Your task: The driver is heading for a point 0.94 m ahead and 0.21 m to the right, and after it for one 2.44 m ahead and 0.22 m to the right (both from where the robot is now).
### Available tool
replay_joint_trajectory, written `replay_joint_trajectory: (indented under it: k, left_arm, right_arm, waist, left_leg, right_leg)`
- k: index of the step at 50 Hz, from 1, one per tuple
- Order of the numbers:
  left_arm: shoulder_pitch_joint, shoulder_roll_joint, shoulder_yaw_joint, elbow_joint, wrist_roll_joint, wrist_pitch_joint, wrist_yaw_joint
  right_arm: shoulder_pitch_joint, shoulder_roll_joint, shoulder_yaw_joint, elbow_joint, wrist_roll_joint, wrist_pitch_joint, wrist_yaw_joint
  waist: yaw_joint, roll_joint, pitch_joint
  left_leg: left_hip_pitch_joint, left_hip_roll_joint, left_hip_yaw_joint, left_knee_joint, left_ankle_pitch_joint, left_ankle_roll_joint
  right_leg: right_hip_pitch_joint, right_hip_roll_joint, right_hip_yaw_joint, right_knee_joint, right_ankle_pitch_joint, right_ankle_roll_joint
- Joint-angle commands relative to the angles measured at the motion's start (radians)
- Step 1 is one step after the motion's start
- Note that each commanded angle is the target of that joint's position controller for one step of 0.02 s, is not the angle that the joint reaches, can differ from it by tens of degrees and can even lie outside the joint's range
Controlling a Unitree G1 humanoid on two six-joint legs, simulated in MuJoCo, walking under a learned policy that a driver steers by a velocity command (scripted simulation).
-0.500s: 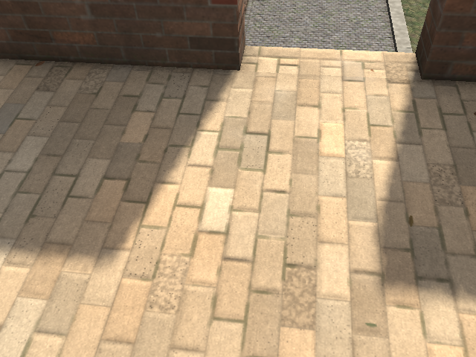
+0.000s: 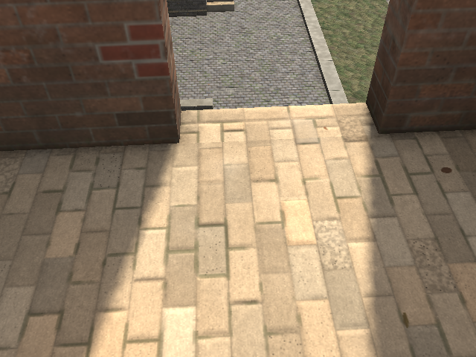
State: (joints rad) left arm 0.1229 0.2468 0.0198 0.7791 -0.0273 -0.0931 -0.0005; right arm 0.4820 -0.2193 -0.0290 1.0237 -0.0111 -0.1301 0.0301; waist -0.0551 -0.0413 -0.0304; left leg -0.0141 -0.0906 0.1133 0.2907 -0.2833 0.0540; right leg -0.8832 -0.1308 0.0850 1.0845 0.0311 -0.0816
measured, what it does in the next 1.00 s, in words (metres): walks ahead, turning right: right foot, then left foot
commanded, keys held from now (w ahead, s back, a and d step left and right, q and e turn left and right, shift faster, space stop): w+e+shift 0.08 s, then e+shift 0.32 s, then shift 0.60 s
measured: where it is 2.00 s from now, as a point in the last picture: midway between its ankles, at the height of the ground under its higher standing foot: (288, 290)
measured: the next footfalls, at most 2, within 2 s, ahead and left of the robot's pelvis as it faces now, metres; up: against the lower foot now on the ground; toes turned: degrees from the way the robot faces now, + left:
right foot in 0.20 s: +0.43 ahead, -0.11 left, +0.00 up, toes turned -10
left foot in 0.70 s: +0.60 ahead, +0.03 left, +0.00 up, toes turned -32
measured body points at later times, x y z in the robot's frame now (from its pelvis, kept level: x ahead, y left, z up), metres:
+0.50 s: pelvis +0.34 -0.04 +0.00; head +0.38 -0.07 +0.44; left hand +0.56 +0.18 -0.10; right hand +0.47 -0.36 -0.07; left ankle +0.53 +0.10 -0.67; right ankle +0.39 -0.10 -0.74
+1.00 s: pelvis +0.45 -0.02 +0.00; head +0.47 -0.02 +0.44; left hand +0.70 +0.14 -0.12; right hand +0.45 -0.31 -0.10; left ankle +0.56 +0.05 -0.74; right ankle +0.36 -0.14 -0.73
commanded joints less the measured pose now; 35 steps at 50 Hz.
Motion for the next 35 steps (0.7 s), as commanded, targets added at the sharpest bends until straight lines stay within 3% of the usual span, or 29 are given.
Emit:
replay_joint_trajectory:
  k: [1,4,5,6,7,8,9,10,11,12,13,14,15,17,18,20,22,25,29,32,34,35]
  left_arm:
    - [-0.045,0.027,0.003,-0.054,0.0,-0.011,-0.017]
    - [-0.153,0.014,-0.002,-0.103,-0.006,-0.021,-0.052]
    - [-0.178,0.015,-0.001,-0.119,-0.002,-0.027,-0.066]
    - [-0.192,0.032,0.007,-0.135,0.004,-0.035,-0.081]
    - [-0.163,0.065,0.021,-0.143,0.007,-0.037,-0.093]
    - [-0.046,0.096,0.039,-0.125,0.005,-0.033,-0.1]
    - [0.179,0.149,0.067,-0.072,0.006,-0.021,-0.098]
    - [0.364,0.209,0.095,-0.032,0.009,-0.01,-0.079]
    - [0.354,0.291,0.11,-0.053,0.023,0.011,-0.049]
    - [0.325,0.294,0.099,-0.091,0.079,0.003,-0.044]
    - [0.296,0.256,0.108,-0.133,0.072,0.013,-0.036]
    - [0.224,0.226,0.096,-0.139,0.042,0.012,-0.037]
    - [0.15,0.175,0.079,-0.16,0.023,0.01,-0.036]
    - [0.062,0.169,0.078,-0.2,0.032,0.019,-0.03]
    - [0.05,0.171,0.081,-0.203,0.029,0.024,-0.026]
    - [0.072,0.19,0.088,-0.194,0.023,0.033,-0.006]
    - [0.084,0.198,0.089,-0.189,0.023,0.059,0.018]
    - [0.105,0.169,0.078,-0.185,0.01,0.092,0.039]
    - [0.127,0.146,0.064,-0.189,0.028,0.106,0.046]
    - [0.114,0.137,0.054,-0.196,0.034,0.108,0.041]
    - [0.078,0.116,0.044,-0.2,0.025,0.106,0.033]
    - [0.123,0.078,0.033,-0.201,0.039,0.099,0.027]
  right_arm:
    - [-0.088,-0.117,-0.008,-0.09,-0.003,-0.036,-0.024]
    - [-0.036,-0.147,-0.006,-0.081,0.001,-0.021,-0.038]
    - [-0.045,-0.156,-0.005,-0.083,-0.004,-0.008,-0.043]
    - [-0.045,-0.185,-0.009,-0.096,-0.009,0.006,-0.054]
    - [-0.042,-0.22,-0.017,-0.112,-0.014,0.024,-0.069]
    - [-0.056,-0.248,-0.024,-0.129,-0.019,0.043,-0.085]
    - [-0.1,-0.266,-0.03,-0.152,-0.024,0.058,-0.092]
    - [-0.16,-0.26,-0.03,-0.182,-0.017,0.057,-0.085]
    - [-0.095,-0.08,0.009,-0.238,-0.049,0.023,-0.054]
    - [0.029,-0.079,0.031,-0.278,0.01,-0.022,-0.028]
    - [-0.115,-0.201,0.004,-0.318,0.02,-0.039,-0.025]
    - [-0.22,-0.178,0.004,-0.378,0.022,-0.035,-0.029]
    - [-0.24,-0.169,0.004,-0.381,0.006,-0.017,-0.04]
    - [-0.211,-0.189,-0.013,-0.387,-0.006,0.027,-0.044]
    - [-0.216,-0.184,-0.017,-0.395,-0.011,0.039,-0.048]
    - [-0.256,-0.145,-0.008,-0.419,-0.021,0.048,-0.061]
    - [-0.273,-0.124,-0.003,-0.425,-0.014,0.061,-0.072]
    - [-0.328,-0.133,-0.005,-0.433,-0.005,0.077,-0.077]
    - [-0.429,-0.145,-0.009,-0.463,-0.003,0.074,-0.065]
    - [-0.433,-0.156,-0.019,-0.468,-0.004,0.054,-0.051]
    - [-0.367,-0.143,-0.026,-0.447,-0.008,0.04,-0.043]
    - [-0.352,-0.181,-0.031,-0.453,-0.027,0.037,-0.046]
  waist:
    - [0.031,0.029,0.157]
    - [-0.007,0.026,0.194]
    - [-0.002,0.031,0.212]
    - [0.002,0.051,0.187]
    - [0.023,0.09,0.137]
    - [0.082,0.137,0.063]
    - [0.189,0.18,-0.05]
    - [0.281,0.153,-0.115]
    - [0.157,-0.31,-0.167]
    - [0.117,-0.258,-0.499]
    - [0.175,-0.04,-0.525]
    - [0.115,0.078,-0.306]
    - [0.06,0.178,-0.214]
    - [-0.007,0.154,-0.086]
    - [-0.014,0.137,-0.05]
    - [-0.007,0.121,-0.05]
    - [0.004,0.069,-0.116]
    - [0.048,-0.016,-0.166]
    - [0.106,-0.079,-0.119]
    - [0.106,-0.098,-0.095]
    - [0.051,-0.088,-0.074]
    - [0.074,-0.001,-0.102]
  left_leg:
    - [-0.223,0.237,-0.022,-0.228,0.266,0.072]
    - [-0.043,0.273,0.043,-0.219,0.362,0.028]
    - [-0.002,0.268,0.075,-0.176,0.512,0.004]
    - [0.041,0.268,0.093,-0.102,0.768,-0.015]
    - [0.098,0.274,0.102,0.016,1.064,-0.035]
    - [0.115,0.282,0.106,0.193,1.291,-0.049]
    - [0.062,0.295,0.081,0.435,1.382,-0.047]
    - [-0.077,0.248,0.073,0.725,1.197,-0.065]
    - [-0.501,0.015,0.056,1.238,-0.115,-0.135]
    - [-0.709,-0.059,-0.262,1.544,-0.31,-0.132]
    - [-0.684,0.012,-0.33,1.471,-0.222,-0.074]
    - [-0.714,0.043,-0.302,1.329,-0.191,-0.054]
    - [-0.69,0.085,-0.284,1.248,-0.183,-0.057]
    - [-0.581,0.116,-0.271,1.11,-0.168,-0.083]
    - [-0.561,0.125,-0.256,1.034,-0.161,-0.098]
    - [-0.521,0.109,-0.228,0.855,-0.107,-0.129]
    - [-0.497,0.084,-0.201,0.728,0.003,-0.157]
    - [-0.495,0.081,-0.203,0.605,0.168,-0.165]
    - [-0.545,0.094,-0.223,0.485,0.171,-0.137]
    - [-0.495,0.092,-0.218,0.372,0.11,-0.088]
    - [-0.302,0.102,-0.199,0.141,0.303,-0.043]
    - [-0.16,0.224,-0.307,0.137,0.57,0.001]
  right_leg:
    - [0.117,0.018,-0.048,-0.191,0.247,-0.007]
    - [0.095,0.04,-0.096,-0.363,0.289,-0.03]
    - [0.118,0.067,-0.138,-0.435,0.274,-0.039]
    - [0.182,0.118,-0.206,-0.469,0.25,-0.043]
    - [0.248,0.179,-0.268,-0.465,0.179,-0.045]
    - [0.366,0.234,-0.298,-0.447,0.097,-0.053]
    - [0.596,0.251,-0.263,-0.428,0.055,-0.081]
    - [0.837,0.213,-0.149,-0.54,0.135,-0.111]
    - [1.184,-0.012,0.184,-0.453,0.58,-0.236]
    - [1.437,-0.242,0.736,-0.603,0.399,-0.468]
    - [1.366,-0.174,0.701,-0.663,0.205,-0.387]
    - [1.151,-0.116,0.593,-0.714,0.151,-0.333]
    - [0.975,-0.085,0.526,-0.746,0.134,-0.303]
    - [0.686,-0.003,0.409,-0.796,0.221,-0.274]
    - [0.604,0.025,0.357,-0.796,0.292,-0.267]
    - [0.512,0.078,0.277,-0.756,0.463,-0.248]
    - [0.522,0.096,0.228,-0.71,0.512,-0.218]
    - [0.571,0.108,0.217,-0.662,0.363,-0.144]
    - [0.653,0.058,0.313,-0.635,0.154,-0.13]
    - [0.698,0.028,0.37,-0.581,0.178,-0.126]
    - [0.639,0.082,0.357,-0.542,0.089,-0.078]
    - [0.574,0.145,0.306,-0.458,-0.104,-0.029]
Velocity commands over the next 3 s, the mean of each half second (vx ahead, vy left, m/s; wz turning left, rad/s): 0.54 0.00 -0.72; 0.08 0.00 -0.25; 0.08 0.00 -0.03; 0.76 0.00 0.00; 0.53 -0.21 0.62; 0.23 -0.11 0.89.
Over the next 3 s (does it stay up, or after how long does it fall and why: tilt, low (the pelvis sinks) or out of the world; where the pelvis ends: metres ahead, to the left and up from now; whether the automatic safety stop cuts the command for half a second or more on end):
stays up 1.14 -0.43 0.00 its command is cut before an obstacle after 2.2 s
